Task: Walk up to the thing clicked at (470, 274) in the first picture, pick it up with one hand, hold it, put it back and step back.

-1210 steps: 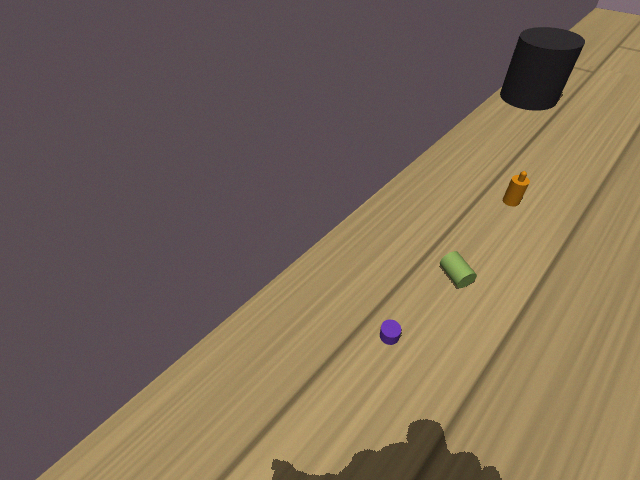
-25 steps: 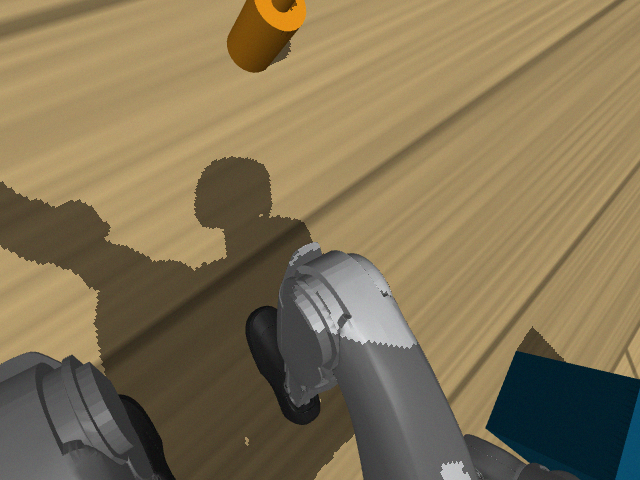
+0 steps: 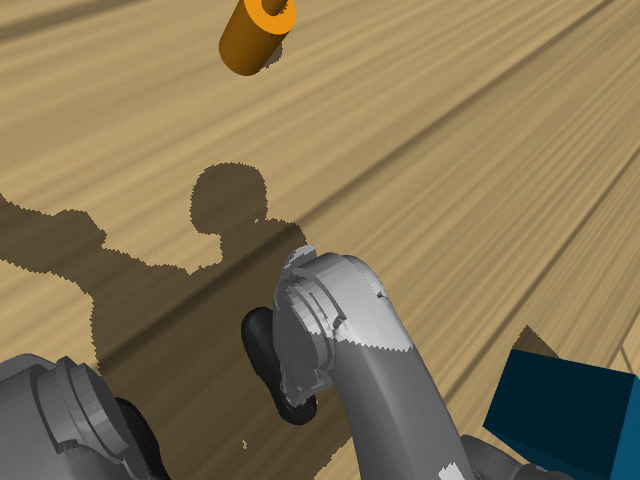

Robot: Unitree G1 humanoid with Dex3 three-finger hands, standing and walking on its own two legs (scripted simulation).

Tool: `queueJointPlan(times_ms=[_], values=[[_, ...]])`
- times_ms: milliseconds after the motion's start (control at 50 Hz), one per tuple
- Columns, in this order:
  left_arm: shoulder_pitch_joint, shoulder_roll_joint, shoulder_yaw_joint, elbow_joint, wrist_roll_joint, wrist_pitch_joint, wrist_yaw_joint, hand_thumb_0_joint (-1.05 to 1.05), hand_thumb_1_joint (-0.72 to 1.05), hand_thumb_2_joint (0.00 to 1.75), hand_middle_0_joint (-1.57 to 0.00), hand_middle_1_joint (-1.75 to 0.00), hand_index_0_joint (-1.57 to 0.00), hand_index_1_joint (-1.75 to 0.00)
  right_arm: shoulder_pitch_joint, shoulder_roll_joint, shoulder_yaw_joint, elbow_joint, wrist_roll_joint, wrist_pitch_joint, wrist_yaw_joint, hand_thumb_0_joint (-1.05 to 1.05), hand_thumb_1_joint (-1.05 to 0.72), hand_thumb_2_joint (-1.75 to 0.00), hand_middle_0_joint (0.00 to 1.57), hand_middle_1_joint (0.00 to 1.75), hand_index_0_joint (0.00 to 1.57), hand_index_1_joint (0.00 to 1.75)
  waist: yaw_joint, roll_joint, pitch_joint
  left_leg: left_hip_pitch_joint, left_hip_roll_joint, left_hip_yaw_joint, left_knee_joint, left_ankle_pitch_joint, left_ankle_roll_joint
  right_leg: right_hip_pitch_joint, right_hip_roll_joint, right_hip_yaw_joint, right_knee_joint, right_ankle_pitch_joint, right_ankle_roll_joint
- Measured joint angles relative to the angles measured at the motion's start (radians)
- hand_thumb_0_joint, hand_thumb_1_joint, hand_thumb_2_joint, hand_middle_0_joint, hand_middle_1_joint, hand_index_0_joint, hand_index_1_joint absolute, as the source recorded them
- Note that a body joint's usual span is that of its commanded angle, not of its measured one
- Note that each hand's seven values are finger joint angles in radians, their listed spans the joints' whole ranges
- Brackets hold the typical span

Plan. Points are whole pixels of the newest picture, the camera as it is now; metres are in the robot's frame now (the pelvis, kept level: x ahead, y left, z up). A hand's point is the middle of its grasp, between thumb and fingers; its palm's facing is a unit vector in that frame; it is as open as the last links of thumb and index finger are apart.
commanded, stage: close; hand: left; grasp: from above
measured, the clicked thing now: out of the picture +0.42 +0.42 -0.26
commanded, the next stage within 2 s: settle in 1.38 s
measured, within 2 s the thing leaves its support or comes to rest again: neither
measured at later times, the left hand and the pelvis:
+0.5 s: hand out of the picture +0.41 +0.40 -0.25, palm faces +0.13 -0.39 -0.91, open 11.8 cm; pelvis +0.00 +0.00 +0.00, yaw +0 degrees
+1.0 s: hand out of the picture +0.41 +0.40 -0.24, palm faces +0.14 -0.40 -0.91, open 11.8 cm; pelvis +0.00 +0.00 +0.00, yaw +0 degrees
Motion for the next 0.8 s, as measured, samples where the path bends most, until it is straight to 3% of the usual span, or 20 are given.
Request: queueJointPlan(times_ms=[220,560,800], values=[[0.005,0.006,0.005,0.001,-0.004,-0.009,-0.006,0.0,-0.25,1.06,-0.18,-0.99,-0.23,-1.08,-0.013,0.001,0.004,0.0,0.001,-0.006,-0.002,-0.01,-0.94,-0.91,0.19,0.3,0.2,0.29,0.0,-0.001,-0.005,0.001,0.001,0.0,0.004,-0.003,0.002,0.001,0.001,0.0,0.002,-0.001,0.003],[0.011,0.01,0.02,0.004,0.032,-0.019,-0.019,0.0,-0.26,1.02,-0.24,-0.96,-0.27,-1.05,-0.02,0.011,-0.001,0.008,0.001,-0.001,-0.007,-0.01,-0.94,-0.91,0.19,0.3,0.2,0.29,0.002,-0.01,-0.008,0.01,0.002,0.0,0.004,-0.005,0.004,0.01,0.004,0.001,0.0,-0.001,0.004],[0.021,0.016,0.023,0.004,0.027,-0.028,-0.019,0.0,-0.26,1.02,-0.25,-0.95,-0.28,-1.04,-0.016,0.01,0.006,0.009,-0.004,0.0,-0.01,-0.01,-0.94,-0.91,0.19,0.3,0.2,0.29,-0.003,-0.009,-0.003,0.016,0.003,0.0,-0.001,-0.007,0.002,0.014,0.004,0.0,-0.004,-0.003,0.003]])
